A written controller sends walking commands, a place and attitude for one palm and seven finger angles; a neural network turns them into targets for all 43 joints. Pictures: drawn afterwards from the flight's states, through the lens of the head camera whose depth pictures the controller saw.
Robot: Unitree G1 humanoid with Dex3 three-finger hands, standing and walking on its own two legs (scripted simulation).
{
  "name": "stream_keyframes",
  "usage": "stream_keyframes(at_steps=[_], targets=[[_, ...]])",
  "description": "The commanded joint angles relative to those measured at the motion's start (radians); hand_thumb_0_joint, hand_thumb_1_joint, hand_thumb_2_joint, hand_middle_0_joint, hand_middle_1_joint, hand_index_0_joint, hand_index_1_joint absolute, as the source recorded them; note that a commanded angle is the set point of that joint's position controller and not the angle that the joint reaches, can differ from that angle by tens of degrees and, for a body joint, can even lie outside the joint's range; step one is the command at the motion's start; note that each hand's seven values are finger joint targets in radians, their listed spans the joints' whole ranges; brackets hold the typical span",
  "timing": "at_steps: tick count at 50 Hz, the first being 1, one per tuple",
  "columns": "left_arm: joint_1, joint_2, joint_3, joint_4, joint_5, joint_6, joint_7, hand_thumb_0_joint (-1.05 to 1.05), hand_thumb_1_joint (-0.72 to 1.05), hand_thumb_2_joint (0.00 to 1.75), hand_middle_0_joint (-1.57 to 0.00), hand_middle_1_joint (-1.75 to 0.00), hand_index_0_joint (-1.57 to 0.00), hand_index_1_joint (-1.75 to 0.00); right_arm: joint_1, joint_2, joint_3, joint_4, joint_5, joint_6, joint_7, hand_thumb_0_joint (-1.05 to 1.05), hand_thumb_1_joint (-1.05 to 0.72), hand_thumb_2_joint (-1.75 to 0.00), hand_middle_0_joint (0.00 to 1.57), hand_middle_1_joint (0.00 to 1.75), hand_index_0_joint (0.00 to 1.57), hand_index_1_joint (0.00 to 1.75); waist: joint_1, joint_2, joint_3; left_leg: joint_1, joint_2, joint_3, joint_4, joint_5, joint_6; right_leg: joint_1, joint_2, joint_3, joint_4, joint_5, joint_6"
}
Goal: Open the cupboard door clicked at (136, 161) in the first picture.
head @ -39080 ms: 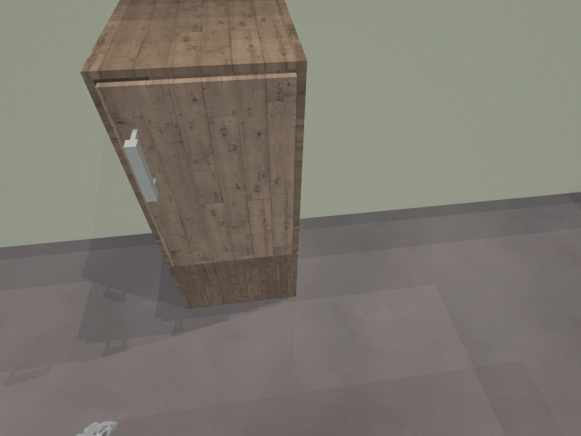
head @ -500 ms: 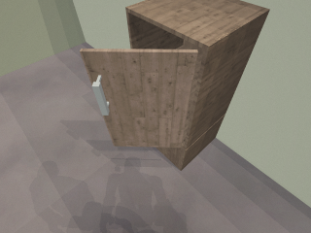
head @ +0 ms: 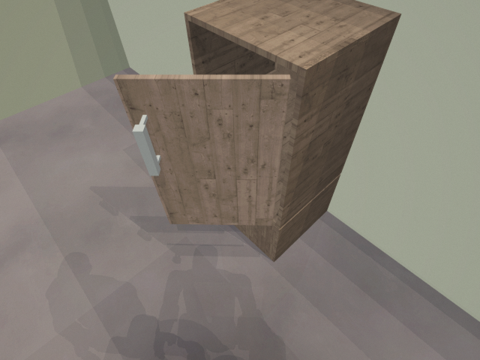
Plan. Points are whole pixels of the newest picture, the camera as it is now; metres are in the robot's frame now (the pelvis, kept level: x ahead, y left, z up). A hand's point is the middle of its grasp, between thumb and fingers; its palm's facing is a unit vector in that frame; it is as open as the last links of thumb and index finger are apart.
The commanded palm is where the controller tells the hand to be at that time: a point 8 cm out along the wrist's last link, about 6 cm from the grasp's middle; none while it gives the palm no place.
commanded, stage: shuffle to correct the standing spot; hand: left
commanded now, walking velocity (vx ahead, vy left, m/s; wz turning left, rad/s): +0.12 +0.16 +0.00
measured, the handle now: (149, 146) +0.59 +0.27 -0.03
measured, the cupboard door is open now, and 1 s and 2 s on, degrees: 45 45 45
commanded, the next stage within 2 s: come to a stop and stand still in 0.18 s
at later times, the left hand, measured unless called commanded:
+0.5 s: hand out of the picture +0.06 +0.21 -0.18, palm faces +0.04 -0.97 -0.23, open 7.4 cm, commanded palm none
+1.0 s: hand out of the picture +0.04 +0.20 -0.18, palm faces +0.04 -0.97 -0.23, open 7.3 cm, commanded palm none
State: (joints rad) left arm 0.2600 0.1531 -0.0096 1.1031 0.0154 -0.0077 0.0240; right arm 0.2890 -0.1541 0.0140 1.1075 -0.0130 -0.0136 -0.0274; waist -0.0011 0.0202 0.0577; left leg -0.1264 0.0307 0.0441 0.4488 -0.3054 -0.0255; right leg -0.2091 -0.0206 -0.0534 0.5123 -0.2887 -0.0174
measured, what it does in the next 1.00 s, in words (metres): stands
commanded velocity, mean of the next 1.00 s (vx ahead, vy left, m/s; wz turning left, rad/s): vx -0.01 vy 0.01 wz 0.00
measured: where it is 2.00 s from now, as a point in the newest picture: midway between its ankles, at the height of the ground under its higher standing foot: outside the picture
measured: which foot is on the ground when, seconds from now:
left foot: down 0.00-1.00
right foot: down 0.00-1.00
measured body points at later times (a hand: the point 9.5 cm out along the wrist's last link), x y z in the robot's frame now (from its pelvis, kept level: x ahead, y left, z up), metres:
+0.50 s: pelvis +0.04 +0.03 -0.01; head +0.08 +0.02 +0.44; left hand +0.06 +0.26 -0.16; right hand +0.02 -0.18 -0.17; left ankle -0.04 +0.13 -0.73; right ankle +0.01 -0.08 -0.73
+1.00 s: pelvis +0.00 +0.02 -0.01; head -0.01 +0.01 +0.44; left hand +0.04 +0.25 -0.16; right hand +0.07 -0.22 -0.16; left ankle +0.03 +0.12 -0.74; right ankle +0.02 -0.08 -0.74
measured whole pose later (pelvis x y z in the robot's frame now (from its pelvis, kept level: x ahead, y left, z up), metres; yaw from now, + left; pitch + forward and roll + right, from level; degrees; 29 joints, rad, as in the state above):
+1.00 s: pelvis +0.00 +0.02 -0.01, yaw +0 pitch -4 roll -1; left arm 0.27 0.16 0.01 1.00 0.02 0.02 0.04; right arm 0.22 -0.18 -0.03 0.97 -0.02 0.00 -0.02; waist 0.00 0.03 0.05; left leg -0.25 0.02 0.05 0.60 -0.28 0.02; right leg -0.21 0.01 -0.09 0.57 -0.29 -0.03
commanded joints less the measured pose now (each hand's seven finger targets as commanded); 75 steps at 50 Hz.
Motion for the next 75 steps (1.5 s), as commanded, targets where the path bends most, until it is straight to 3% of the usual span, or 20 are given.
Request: stream_keyframes(at_steps=[1,8,11,14,17,19,21,24,32,35,36,37,38,41,44,46,47,50,56,75], targets=[[0.060,0.134,0.031,-0.031,0.000,-0.018,0.007,0.00,0.90,0.90,-0.20,-0.30,-0.20,-0.30,0.069,-0.079,-0.015,-0.021,-0.003,-0.006,0.000,0.00,-0.90,-0.90,0.20,0.30,0.20,0.30,0.011,-0.058,0.001,-0.082,0.035,-0.017,-0.028,0.044,0.046,0.030,-0.109,0.126,-0.114,0.071,-0.046],[0.090,0.179,0.068,-0.053,0.008,-0.014,0.009,0.00,0.90,0.90,-0.20,-0.30,-0.20,-0.30,0.080,-0.060,-0.021,-0.042,-0.007,0.002,0.010,0.00,-0.90,-0.90,0.20,0.30,0.20,0.30,0.021,-0.151,0.060,-0.184,0.002,0.029,0.126,-0.079,0.037,-0.004,-0.238,0.276,-0.221,-0.059,-0.130],[0.057,0.158,0.073,-0.074,0.009,-0.008,0.006,0.00,0.90,0.90,-0.20,-0.30,-0.20,-0.30,0.135,-0.061,-0.023,-0.026,-0.006,-0.007,0.009,0.00,-0.90,-0.90,0.20,0.30,0.20,0.30,-0.001,-0.066,0.051,-0.081,0.012,0.019,0.018,0.018,0.044,-0.058,-0.171,0.160,-0.101,0.012,-0.099],[0.011,0.094,0.064,-0.103,0.012,-0.001,0.001,0.00,0.90,0.90,-0.20,-0.30,-0.20,-0.30,0.195,-0.134,-0.035,-0.018,-0.013,-0.015,0.003,0.00,-0.90,-0.90,0.20,0.30,0.20,0.30,-0.016,0.200,0.031,-0.019,0.153,-0.135,-0.065,0.322,0.130,-0.127,-0.013,-0.055,0.165,-0.090,-0.030],[-0.005,0.051,0.045,-0.104,0.006,-0.004,0.004,0.00,0.90,0.90,-0.20,-0.30,-0.20,-0.30,0.176,-0.121,-0.030,-0.033,-0.013,-0.022,-0.016,0.00,-0.90,-0.90,0.20,0.30,0.20,0.30,-0.006,0.149,0.041,0.053,0.212,-0.184,-0.043,0.724,0.198,-0.192,-0.011,-0.036,0.198,-0.219,-0.020],[0.057,0.056,0.049,-0.072,-0.002,-0.013,0.005,0.00,0.90,0.90,-0.20,-0.30,-0.20,-0.30,0.114,-0.120,-0.028,-0.048,-0.004,-0.027,-0.024,0.00,-0.90,-0.90,0.20,0.30,0.20,0.30,0.030,0.073,-0.012,0.034,0.152,-0.105,0.047,0.867,0.141,-0.032,-0.035,-0.008,0.051,0.110,-0.024],[0.140,0.112,0.056,-0.033,-0.011,-0.028,0.013,0.00,0.90,0.90,-0.20,-0.30,-0.20,-0.30,0.083,-0.096,-0.026,-0.064,0.008,-0.032,-0.031,0.00,-0.90,-0.90,0.20,0.30,0.20,0.30,0.044,-0.021,-0.095,-0.061,0.075,-0.035,0.104,0.703,0.067,0.163,-0.121,0.083,0.046,0.663,-0.047],[0.097,0.119,0.052,-0.030,-0.012,-0.020,0.022,0.00,0.90,0.90,-0.20,-0.30,-0.20,-0.30,0.099,-0.084,-0.036,-0.045,0.009,-0.021,-0.033,0.00,-0.90,-0.90,0.20,0.30,0.20,0.30,0.013,-0.108,-0.083,-0.048,0.065,-0.026,0.040,0.592,0.041,0.156,-0.141,0.038,0.100,0.841,-0.039],[-0.028,0.079,0.064,-0.126,-0.001,0.016,0.025,0.00,0.90,0.90,-0.20,-0.30,-0.20,-0.30,0.107,-0.115,-0.064,-0.034,-0.006,-0.007,-0.035,0.00,-0.90,-0.90,0.20,0.30,0.20,0.30,-0.010,0.093,-0.001,0.185,0.194,-0.105,0.019,1.129,0.135,-0.139,-0.018,-0.018,0.071,-0.063,0.001],[0.069,0.101,0.073,-0.107,-0.001,0.006,0.023,0.00,0.90,0.90,-0.20,-0.30,-0.20,-0.30,0.061,-0.102,-0.060,-0.061,-0.001,-0.007,-0.033,0.00,-0.90,-0.90,0.20,0.30,0.20,0.30,0.033,0.030,-0.078,0.049,0.122,-0.054,0.093,0.825,0.090,0.068,-0.070,0.041,-0.020,0.398,-0.021],[0.101,0.129,0.074,-0.091,0.001,-0.003,0.026,0.00,0.90,0.90,-0.20,-0.30,-0.20,-0.30,0.056,-0.073,-0.058,-0.070,0.002,-0.004,-0.032,0.00,-0.90,-0.90,0.20,0.30,0.20,0.30,0.034,-0.038,-0.109,-0.042,0.074,-0.023,0.121,0.550,0.059,0.158,-0.147,0.112,0.003,0.683,-0.050],[0.155,0.179,0.074,-0.065,0.007,-0.020,0.053,0.00,0.90,0.90,-0.20,-0.30,-0.20,-0.30,-0.050,-0.139,-0.078,-0.146,0.024,-0.009,-0.011,0.00,-0.90,-0.90,0.20,0.30,0.20,0.30,0.058,-0.242,-0.106,-0.181,0.042,0.035,0.342,0.292,0.025,0.185,-0.171,0.132,-0.038,1.089,-0.004],[0.169,0.181,0.078,-0.105,0.010,-0.035,0.055,0.00,0.90,0.90,-0.20,-0.30,-0.20,-0.30,-0.052,-0.068,-0.069,-0.206,0.010,-0.013,0.001,0.00,-0.90,-0.90,0.20,0.30,0.20,0.30,0.056,-0.326,-0.168,-0.325,-0.007,-0.025,0.448,-0.121,0.052,0.316,-0.266,0.227,0.003,1.336,-0.078],[0.054,0.153,0.061,-0.168,0.013,-0.042,0.051,0.00,0.90,0.90,-0.20,-0.30,-0.20,-0.30,-0.061,-0.026,-0.054,-0.204,0.014,0.000,0.011,0.00,-0.90,-0.90,0.20,0.30,0.20,0.30,0.011,-0.004,-0.169,-0.261,0.011,-0.022,0.352,-0.193,0.039,0.207,-0.258,0.145,-0.023,1.006,-0.155],[-0.005,0.159,0.047,-0.177,-0.001,-0.026,0.040,0.00,0.90,0.90,-0.20,-0.30,-0.20,-0.30,0.049,-0.032,-0.048,-0.156,0.008,0.006,0.013,0.00,-0.90,-0.90,0.20,0.30,0.20,0.30,-0.049,-0.061,-0.136,-0.019,-0.016,0.021,0.076,0.081,0.028,0.003,-0.166,0.097,-0.020,0.489,-0.103],[-0.010,0.123,0.041,-0.178,-0.004,-0.009,0.030,0.00,0.90,0.90,-0.20,-0.30,-0.20,-0.30,0.060,-0.086,-0.056,-0.153,-0.001,0.000,0.013,0.00,-0.90,-0.90,0.20,0.30,0.20,0.30,-0.040,0.040,-0.046,-0.011,0.067,-0.058,0.018,0.142,0.059,-0.117,-0.089,0.071,-0.047,0.072,-0.040],[0.000,0.110,0.041,-0.183,-0.006,-0.001,0.029,0.00,0.90,0.90,-0.20,-0.30,-0.20,-0.30,0.029,-0.127,-0.053,-0.170,-0.008,0.000,0.012,0.00,-0.90,-0.90,0.20,0.30,0.20,0.30,-0.021,0.083,0.005,-0.117,0.137,-0.147,-0.047,0.090,0.099,-0.113,-0.046,0.057,-0.068,-0.066,-0.016],[0.019,0.121,0.033,-0.165,0.005,0.004,0.018,0.00,0.90,0.90,-0.20,-0.30,-0.20,-0.30,-0.050,-0.127,-0.046,-0.190,-0.010,0.013,0.016,0.00,-0.90,-0.90,0.20,0.30,0.20,0.30,0.001,0.060,0.159,-0.284,0.084,-0.151,-0.137,-0.242,0.084,-0.123,-0.042,0.093,-0.140,-0.218,-0.027],[0.067,0.126,0.031,-0.153,0.004,-0.009,0.010,0.00,0.90,0.90,-0.20,-0.30,-0.20,-0.30,0.028,-0.110,-0.037,-0.158,-0.012,0.012,0.017,0.00,-0.90,-0.90,0.20,0.30,0.20,0.30,-0.016,-0.063,0.063,-0.160,0.042,-0.088,-0.082,-0.116,0.075,-0.155,-0.074,0.145,-0.219,-0.285,-0.032],[0.128,0.076,0.025,-0.071,-0.001,-0.011,0.008,0.00,0.90,0.90,-0.20,-0.30,-0.20,-0.30,0.089,-0.087,-0.025,-0.043,-0.006,-0.009,0.006,0.00,-0.90,-0.90,0.20,0.30,0.20,0.30,0.008,0.006,0.027,-0.268,0.068,-0.165,-0.158,-0.177,0.080,-0.040,-0.062,0.121,-0.134,-0.161,-0.036]])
